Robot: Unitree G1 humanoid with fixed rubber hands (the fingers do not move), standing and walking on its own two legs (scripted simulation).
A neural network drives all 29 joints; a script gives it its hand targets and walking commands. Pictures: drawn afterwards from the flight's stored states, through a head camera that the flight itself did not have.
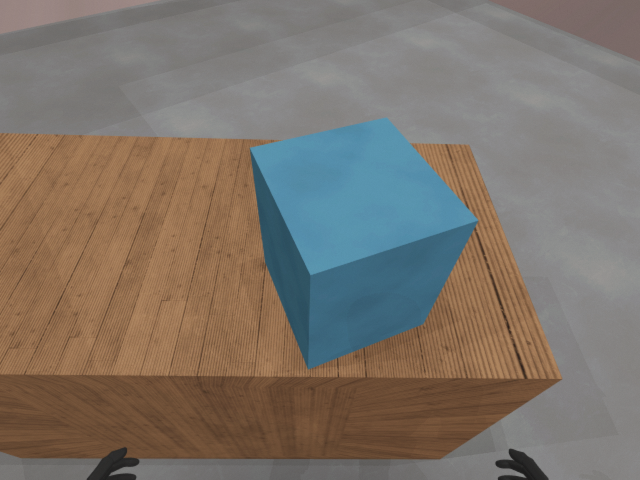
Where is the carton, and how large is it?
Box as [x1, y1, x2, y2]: [250, 117, 478, 368]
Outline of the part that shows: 386,117 250,148 265,262 308,368 423,323 478,220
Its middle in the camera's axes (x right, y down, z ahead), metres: +0.04 +0.00 +0.55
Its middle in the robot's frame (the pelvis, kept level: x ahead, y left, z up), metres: +0.42 -0.04 +0.04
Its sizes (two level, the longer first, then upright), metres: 0.210 0.200 0.250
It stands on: a pedestal, 0.66 m high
